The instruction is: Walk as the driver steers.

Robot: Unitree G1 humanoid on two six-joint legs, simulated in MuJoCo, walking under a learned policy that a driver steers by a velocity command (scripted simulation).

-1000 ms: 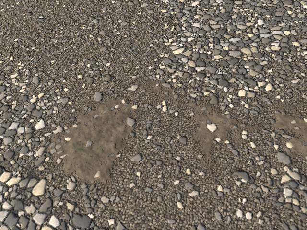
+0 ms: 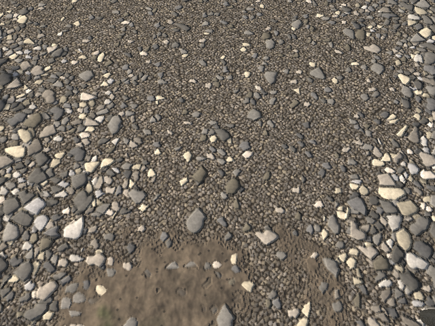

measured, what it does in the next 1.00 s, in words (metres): walks ahead: right foot, then left foot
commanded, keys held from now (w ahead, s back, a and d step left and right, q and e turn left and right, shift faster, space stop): q+shift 0.16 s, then shift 0.08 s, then e+shift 0.02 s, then w+e+shift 0.74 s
